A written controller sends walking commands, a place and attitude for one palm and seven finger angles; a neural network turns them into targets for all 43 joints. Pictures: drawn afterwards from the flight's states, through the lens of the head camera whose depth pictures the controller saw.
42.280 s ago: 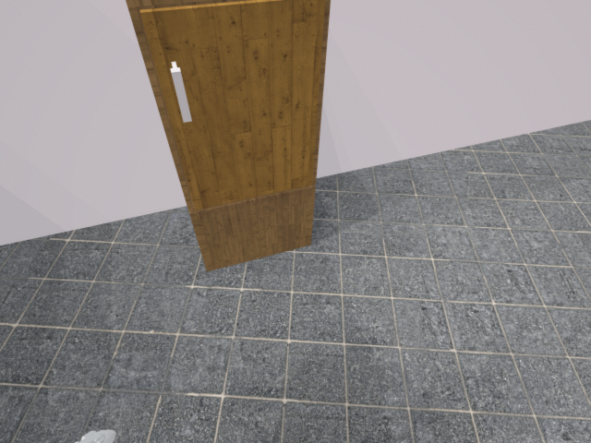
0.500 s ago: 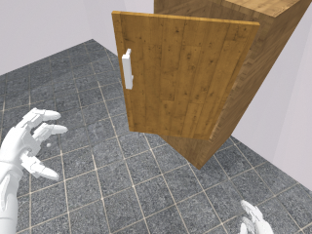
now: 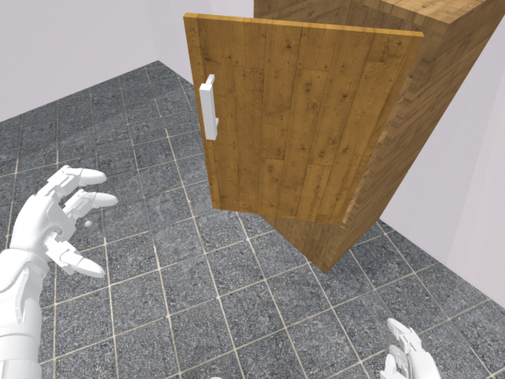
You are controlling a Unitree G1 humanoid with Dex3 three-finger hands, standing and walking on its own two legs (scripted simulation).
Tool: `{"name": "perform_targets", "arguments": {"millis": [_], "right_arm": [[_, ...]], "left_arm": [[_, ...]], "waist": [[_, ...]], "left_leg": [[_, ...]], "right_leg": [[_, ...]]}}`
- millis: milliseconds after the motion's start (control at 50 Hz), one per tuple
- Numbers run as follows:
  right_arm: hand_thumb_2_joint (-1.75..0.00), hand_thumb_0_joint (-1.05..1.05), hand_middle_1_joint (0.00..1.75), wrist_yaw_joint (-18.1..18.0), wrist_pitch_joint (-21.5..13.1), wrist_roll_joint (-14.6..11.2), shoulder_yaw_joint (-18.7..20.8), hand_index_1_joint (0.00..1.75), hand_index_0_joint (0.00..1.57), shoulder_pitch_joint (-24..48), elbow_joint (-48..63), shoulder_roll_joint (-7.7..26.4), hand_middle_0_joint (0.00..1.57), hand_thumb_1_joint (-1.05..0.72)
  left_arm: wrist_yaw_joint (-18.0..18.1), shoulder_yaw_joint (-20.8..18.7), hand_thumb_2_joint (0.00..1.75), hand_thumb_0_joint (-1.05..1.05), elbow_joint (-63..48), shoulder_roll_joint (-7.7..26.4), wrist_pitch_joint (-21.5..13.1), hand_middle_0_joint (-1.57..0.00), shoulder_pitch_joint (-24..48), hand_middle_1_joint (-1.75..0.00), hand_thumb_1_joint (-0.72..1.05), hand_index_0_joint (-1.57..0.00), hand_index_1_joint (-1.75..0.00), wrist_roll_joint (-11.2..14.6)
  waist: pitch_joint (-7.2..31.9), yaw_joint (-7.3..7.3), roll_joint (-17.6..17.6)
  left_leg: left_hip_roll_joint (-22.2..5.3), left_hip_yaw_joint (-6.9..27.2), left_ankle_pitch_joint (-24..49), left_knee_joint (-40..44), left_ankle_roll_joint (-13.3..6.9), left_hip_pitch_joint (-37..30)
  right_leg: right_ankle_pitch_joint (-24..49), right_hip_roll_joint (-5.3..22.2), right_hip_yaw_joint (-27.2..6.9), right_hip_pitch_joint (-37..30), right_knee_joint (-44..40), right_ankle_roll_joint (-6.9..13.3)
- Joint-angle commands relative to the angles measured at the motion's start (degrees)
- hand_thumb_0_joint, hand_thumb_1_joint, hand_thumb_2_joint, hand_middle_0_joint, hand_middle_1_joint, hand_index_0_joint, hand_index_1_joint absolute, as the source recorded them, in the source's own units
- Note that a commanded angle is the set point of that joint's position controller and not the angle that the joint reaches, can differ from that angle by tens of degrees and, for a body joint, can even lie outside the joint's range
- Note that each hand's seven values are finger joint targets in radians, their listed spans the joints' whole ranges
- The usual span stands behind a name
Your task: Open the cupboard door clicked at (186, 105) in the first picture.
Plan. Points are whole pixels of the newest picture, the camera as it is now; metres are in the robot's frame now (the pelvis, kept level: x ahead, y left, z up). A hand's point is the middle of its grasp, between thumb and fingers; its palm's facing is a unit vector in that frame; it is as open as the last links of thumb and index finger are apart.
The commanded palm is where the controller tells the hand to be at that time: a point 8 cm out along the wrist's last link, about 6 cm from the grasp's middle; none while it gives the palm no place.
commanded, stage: move the hooked fingers beside the handle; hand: left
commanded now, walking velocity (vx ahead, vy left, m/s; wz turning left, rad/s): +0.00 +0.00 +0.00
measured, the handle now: (211, 107) +0.62 +0.14 +0.07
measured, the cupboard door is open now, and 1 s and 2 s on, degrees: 38 38 38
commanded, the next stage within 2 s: none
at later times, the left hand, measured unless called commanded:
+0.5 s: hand (127, 176) +0.40 +0.24 +0.09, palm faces -0.09 -1.00 -0.01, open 14.0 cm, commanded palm +0.39 +0.29 +0.08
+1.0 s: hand (152, 142) +0.48 +0.22 +0.09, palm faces -0.10 -1.00 -0.01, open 14.0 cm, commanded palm +0.48 +0.27 +0.08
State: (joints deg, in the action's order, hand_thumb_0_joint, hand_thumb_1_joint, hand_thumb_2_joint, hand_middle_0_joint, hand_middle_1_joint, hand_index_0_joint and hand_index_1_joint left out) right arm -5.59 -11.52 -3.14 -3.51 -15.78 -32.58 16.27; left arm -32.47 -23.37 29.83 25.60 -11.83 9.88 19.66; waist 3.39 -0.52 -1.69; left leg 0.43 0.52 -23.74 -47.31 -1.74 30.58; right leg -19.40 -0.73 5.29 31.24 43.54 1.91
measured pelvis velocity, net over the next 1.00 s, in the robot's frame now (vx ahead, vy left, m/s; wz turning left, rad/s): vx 0.00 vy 0.01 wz -0.04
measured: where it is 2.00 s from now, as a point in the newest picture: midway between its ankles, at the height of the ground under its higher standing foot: outside the picture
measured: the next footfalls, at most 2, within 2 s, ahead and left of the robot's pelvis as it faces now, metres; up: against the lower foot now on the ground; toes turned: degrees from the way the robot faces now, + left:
none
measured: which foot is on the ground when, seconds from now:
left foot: down 0.00-1.00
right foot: down 0.00-1.00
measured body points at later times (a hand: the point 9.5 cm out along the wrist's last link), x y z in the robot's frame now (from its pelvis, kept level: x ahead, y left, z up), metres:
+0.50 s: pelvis +0.00 +0.00 +0.00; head +0.07 +0.01 +0.44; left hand +0.40 +0.30 +0.09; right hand +0.08 -0.27 -0.11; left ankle +0.00 +0.10 -0.71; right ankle +0.03 -0.10 -0.71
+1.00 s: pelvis +0.00 +0.01 -0.02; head +0.10 +0.02 +0.42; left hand +0.48 +0.28 +0.09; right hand +0.02 -0.26 -0.12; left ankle +0.00 +0.10 -0.71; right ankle +0.03 -0.10 -0.71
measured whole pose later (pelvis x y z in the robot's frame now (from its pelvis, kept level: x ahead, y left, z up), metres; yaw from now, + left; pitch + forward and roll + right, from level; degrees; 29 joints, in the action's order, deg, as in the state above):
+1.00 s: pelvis +0.00 +0.01 -0.02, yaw -3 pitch +17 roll -2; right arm -2.5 -0.1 -1.6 -3.0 -22.6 -35.1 16.6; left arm -26.6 -23.7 66.6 34.2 -18.9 48.3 9.5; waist 4.7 7.4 -0.7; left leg -0.5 -1.3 -25.5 -52.6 -2.4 43.8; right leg -19.8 -1.6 3.6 44.8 48.0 1.3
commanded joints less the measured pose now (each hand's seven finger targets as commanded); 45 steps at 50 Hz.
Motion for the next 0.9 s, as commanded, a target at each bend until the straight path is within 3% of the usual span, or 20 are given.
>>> {"name": "perform_targets", "arguments": {"millis": [0,200,220,240,260,320,380,400,420,440,500,540,560,600,640,680,740,820,840,880], "right_arm": [[-0.9,0.0,0.3,-1.37,-2.56,0.06,3.17,0.3,0.2,0.84,6.74,8.35,0.2,-0.9],[-0.9,0.0,0.3,0.26,0.25,0.5,3.34,0.3,0.2,-2.0,7.12,8.95,0.2,-0.9],[-0.9,0.0,0.3,0.4,0.58,0.36,3.35,0.3,0.2,-2.22,7.06,8.79,0.2,-0.9],[-0.9,0.0,0.3,0.42,0.99,0.3,3.64,0.3,0.2,-2.86,6.77,9.01,0.2,-0.9],[-0.9,0.0,0.3,0.51,1.19,0.3,3.57,0.3,0.2,-3.09,6.8,8.96,0.2,-0.9],[-0.9,0.0,0.3,0.69,1.95,0.38,4.06,0.3,0.2,-4.41,6.71,9.23,0.2,-0.9],[-0.9,0.0,0.3,0.7,2.82,0.37,4.12,0.3,0.2,-5.38,5.84,9.27,0.2,-0.9],[-0.9,0.0,0.3,0.68,3.11,0.41,4.08,0.3,0.2,-5.59,5.71,9.49,0.2,-0.9],[-0.9,0.0,0.3,0.68,3.43,0.4,4.11,0.3,0.2,-5.77,5.36,9.57,0.2,-0.9],[-0.9,0.0,0.3,0.69,3.72,0.37,3.98,0.3,0.2,-6.06,5.03,9.46,0.2,-0.9],[-0.9,0.0,0.3,0.75,4.27,0.51,4.2,0.3,0.2,-7.18,4.48,9.74,0.2,-0.9],[-0.9,0.0,0.3,1.04,4.83,0.73,4.5,0.3,0.2,-8.25,4.06,9.84,0.2,-0.9],[-0.9,0.0,0.3,1.24,5.09,0.82,4.37,0.3,0.2,-8.41,4.13,9.68,0.2,-0.9],[-0.9,0.0,0.3,1.31,5.86,0.83,4.25,0.3,0.2,-8.95,3.57,9.89,0.2,-0.9],[-0.9,0.0,0.3,1.53,6.57,0.85,4.32,0.3,0.2,-9.39,3.45,9.96,0.2,-0.9],[-0.9,0.0,0.3,1.67,7.11,0.89,4.25,0.3,0.2,-9.79,3.23,9.94,0.2,-0.9],[-0.9,0.0,0.3,1.68,7.95,1.24,4.34,0.3,0.2,-11.22,2.82,10.32,0.2,-0.9],[-0.9,0.0,0.3,1.95,9.0,1.51,4.21,0.3,0.2,-12.18,2.1,10.34,0.2,-0.9],[-0.9,0.0,0.3,1.87,9.34,1.6,4.27,0.3,0.2,-12.73,1.95,10.65,0.2,-0.9],[-0.9,0.0,0.3,2.07,9.75,1.64,4.22,0.3,0.2,-13.1,1.84,10.44,0.2,-0.9]], "left_arm": [[0.32,-1.76,0.3,0.0,-10.53,15.19,-4.2,-0.3,25.76,-1.2,-0.5,-0.3,-1.2,0.58],[2.1,-5.25,0.3,0.0,0.14,19.08,-4.19,-0.3,26.98,-1.2,-0.5,-0.3,-1.2,-1.09],[2.03,-4.46,0.3,0.0,0.85,18.32,-4.26,-0.3,28.62,-1.2,-0.5,-0.3,-1.2,-1.18],[2.24,-5.41,0.3,0.0,1.84,19.7,-4.56,-0.3,29.39,-1.2,-0.5,-0.3,-1.2,-1.59],[2.26,-3.76,0.3,0.0,1.65,18.37,-5.01,-0.3,31.61,-1.2,-0.5,-0.3,-1.2,-2.0],[2.22,-4.9,0.3,0.0,1.73,19.68,-6.19,-0.3,33.06,-1.2,-0.5,-0.3,-1.2,-1.75],[2.34,-3.65,0.3,0.0,4.24,18.93,-6.68,-0.3,36.13,-1.2,-0.5,-0.3,-1.2,-2.56],[2.33,-3.78,0.3,0.0,5.3,19.39,-6.72,-0.3,37.97,-1.2,-0.5,-0.3,-1.2,-2.34],[2.42,-4.21,0.3,0.0,6.42,20.61,-6.81,-0.3,39.16,-1.2,-0.5,-0.3,-1.2,-2.85],[2.46,-2.81,0.3,0.0,8.35,19.11,-6.72,-0.3,40.39,-1.2,-0.5,-0.3,-1.2,-3.12],[2.96,-1.6,0.3,0.0,8.17,19.18,-7.99,-0.3,46.15,-1.2,-0.5,-0.3,-1.2,-3.8],[3.53,-3.92,0.3,0.0,9.57,21.41,-8.61,-0.3,44.82,-1.2,-0.5,-0.3,-1.2,-4.32],[3.6,-2.77,0.3,0.0,10.66,19.84,-8.56,-0.3,44.64,-1.2,-0.5,-0.3,-1.2,-4.37],[3.87,-2.72,0.3,0.0,13.66,20.1,-8.51,-0.3,46.94,-1.2,-0.5,-0.3,-1.2,-4.47],[4.16,-2.8,0.3,0.0,16.36,20.63,-8.22,-0.3,47.54,-1.2,-0.5,-0.3,-1.2,-5.46],[4.7,-1.07,0.3,0.0,17.74,19.79,-8.47,-0.3,51.68,-1.2,-0.5,-0.3,-1.2,-6.39],[5.43,-4.36,0.3,0.0,19.6,24.04,-9.6,-0.3,54.49,-1.2,-0.5,-0.3,-1.2,-6.98],[5.36,-2.98,0.3,0.0,21.91,23.82,-10.64,-0.3,59.59,-1.2,-0.5,-0.3,-1.2,-7.91],[5.45,-4.13,0.3,0.0,22.86,25.49,-10.81,-0.3,59.2,-1.2,-0.5,-0.3,-1.2,-8.35],[5.32,-1.66,0.3,0.0,23.09,22.82,-10.74,-0.3,60.66,-1.2,-0.5,-0.3,-1.2,-8.66]], "waist": [[13.72,2.78,-4.9],[16.62,1.2,-1.61],[16.06,1.95,-1.47],[16.52,2.06,-0.83],[16.77,2.54,-2.19],[19.47,2.5,-1.87],[18.99,3.48,-2.24],[18.39,3.7,-1.47],[18.25,3.64,-2.94],[17.44,4.47,-2.43],[20.49,4.83,-3.9],[23.12,4.1,-4.64],[22.89,4.28,-4.06],[21.1,5.0,-1.88],[20.59,4.9,-3.93],[19.74,6.18,-3.71],[23.2,5.9,-2.82],[23.94,7.38,-4.54],[24.44,7.01,-3.37],[24.44,7.94,-5.39]], "left_leg": [[0.06,2.04,10.8,7.52,0.49,-4.74],[-0.04,1.12,15.24,6.84,0.62,-0.63],[-0.1,0.72,14.82,6.68,0.47,-0.16],[-0.21,0.66,14.18,6.62,0.43,0.42],[-0.14,0.81,14.37,6.77,0.45,-0.02],[-0.36,0.75,16.37,6.11,0.37,-1.27],[-0.37,0.67,15.26,6.04,0.24,-0.66],[-0.37,0.81,15.37,5.75,0.17,-0.25],[-0.45,0.8,14.3,5.86,0.29,0.34],[-0.43,0.7,13.49,5.74,0.11,0.46],[-0.57,1.38,16.21,5.05,0.31,-1.65],[-0.81,1.73,19.07,4.71,0.7,-3.21],[-0.81,1.52,19.39,4.66,0.67,-2.71],[-0.94,1.48,19.36,4.36,0.39,-0.82],[-0.96,1.29,18.56,4.28,0.51,-0.37],[-1.05,1.42,16.62,4.2,0.36,0.12],[-1.13,1.41,18.43,3.1,0.29,0.38],[-1.27,1.46,18.55,2.01,0.28,0.49],[-1.37,1.96,19.38,1.92,0.36,0.77],[-1.47,1.95,20.13,1.66,0.4,-0.55]], "right_leg": [[6.28,-0.22,-4.81,-6.19,-5.66,0.27],[12.62,-0.3,-4.88,-9.63,-3.53,0.27],[12.92,-0.2,-5.23,-9.16,-3.77,-0.02],[12.38,-0.2,-5.35,-9.05,-3.72,-0.18],[12.51,-0.23,-5.19,-8.47,-3.46,-0.11],[14.45,-0.59,-5.3,-8.95,-2.95,-0.07],[13.66,-0.55,-5.3,-7.58,-3.01,-0.25],[13.62,-0.8,-5.25,-7.23,-2.82,-0.07],[12.52,-0.67,-5.4,-6.73,-2.85,-0.11],[11.86,-0.63,-5.37,-5.59,-3.02,-0.26],[13.35,-0.91,-4.87,-4.7,-1.81,0.11],[15.16,-0.97,-4.62,-5.05,-1.28,0.14],[15.69,-0.99,-4.55,-5.12,-1.17,-0.04],[16.07,-1.15,-4.41,-4.58,-1.06,0.01],[15.32,-1.0,-4.58,-3.29,-0.95,-0.07],[13.45,-1.0,-4.41,-1.38,-0.96,-0.22],[15.52,-1.11,-4.78,-3.03,-0.08,-0.2],[15.6,-1.35,-4.99,-1.24,0.46,-0.34],[15.8,-1.38,-4.74,-1.35,0.83,-0.22],[15.52,-1.4,-4.59,0.86,0.74,-0.35]]}}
